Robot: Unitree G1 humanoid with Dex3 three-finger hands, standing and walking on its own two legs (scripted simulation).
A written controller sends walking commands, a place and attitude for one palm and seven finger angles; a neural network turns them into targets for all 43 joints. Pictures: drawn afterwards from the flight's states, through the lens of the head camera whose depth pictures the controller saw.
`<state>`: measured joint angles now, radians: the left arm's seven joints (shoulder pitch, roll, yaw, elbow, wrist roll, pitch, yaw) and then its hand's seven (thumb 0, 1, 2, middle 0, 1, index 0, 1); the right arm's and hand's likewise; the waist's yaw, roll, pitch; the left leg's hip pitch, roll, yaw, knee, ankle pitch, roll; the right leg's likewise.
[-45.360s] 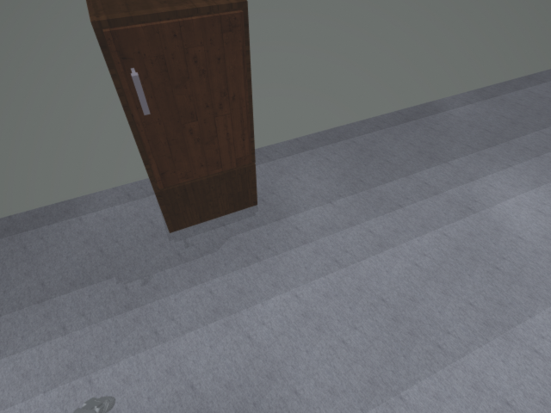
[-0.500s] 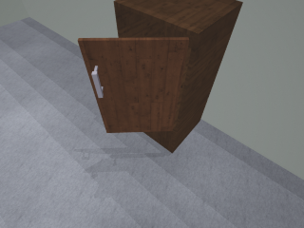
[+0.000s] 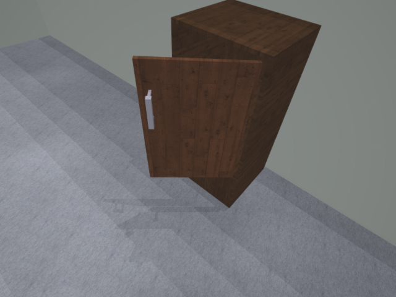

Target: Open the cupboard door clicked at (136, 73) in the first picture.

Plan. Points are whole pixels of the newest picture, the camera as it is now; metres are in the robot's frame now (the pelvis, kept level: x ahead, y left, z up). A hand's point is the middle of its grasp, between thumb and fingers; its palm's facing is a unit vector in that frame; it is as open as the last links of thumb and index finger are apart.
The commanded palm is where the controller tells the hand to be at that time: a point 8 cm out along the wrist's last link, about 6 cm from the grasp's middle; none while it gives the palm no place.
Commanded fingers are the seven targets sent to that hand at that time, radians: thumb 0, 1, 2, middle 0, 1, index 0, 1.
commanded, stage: shuffle to correct the standing spot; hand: left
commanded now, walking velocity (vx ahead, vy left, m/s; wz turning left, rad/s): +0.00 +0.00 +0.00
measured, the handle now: (150, 109) +0.69 +0.20 -0.04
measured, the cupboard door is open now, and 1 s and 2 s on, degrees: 43 43 43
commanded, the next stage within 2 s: come to a stop and stand still in 1.48 s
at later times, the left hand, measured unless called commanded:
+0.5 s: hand out of the picture -0.05 +0.20 -0.18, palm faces +0.06 -0.99 -0.10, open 7.4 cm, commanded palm none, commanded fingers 0.00 0.90 0.90 -0.20 -0.30 -0.20 -0.30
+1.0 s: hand out of the picture +0.09 +0.17 -0.15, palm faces +0.02 -0.99 -0.12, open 7.4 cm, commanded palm none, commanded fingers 0.00 0.90 0.90 -0.20 -0.30 -0.20 -0.30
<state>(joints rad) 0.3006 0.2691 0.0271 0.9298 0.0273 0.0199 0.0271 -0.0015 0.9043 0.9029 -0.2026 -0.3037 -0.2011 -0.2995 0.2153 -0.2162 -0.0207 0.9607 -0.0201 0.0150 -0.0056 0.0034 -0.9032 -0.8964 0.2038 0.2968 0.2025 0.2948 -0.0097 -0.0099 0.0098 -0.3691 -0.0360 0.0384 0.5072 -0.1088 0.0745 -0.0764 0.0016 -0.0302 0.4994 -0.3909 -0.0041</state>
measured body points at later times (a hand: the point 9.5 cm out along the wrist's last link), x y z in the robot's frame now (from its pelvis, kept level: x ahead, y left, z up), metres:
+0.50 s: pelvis -0.01 +0.05 +0.01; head -0.02 +0.08 +0.45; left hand -0.05 +0.26 -0.17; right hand -0.04 -0.17 -0.14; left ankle +0.05 +0.09 -0.73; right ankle -0.01 -0.11 -0.65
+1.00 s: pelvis +0.02 +0.01 +0.02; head +0.01 +0.02 +0.47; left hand +0.09 +0.22 -0.14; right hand -0.06 -0.21 -0.13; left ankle +0.05 +0.09 -0.73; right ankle +0.11 -0.15 -0.68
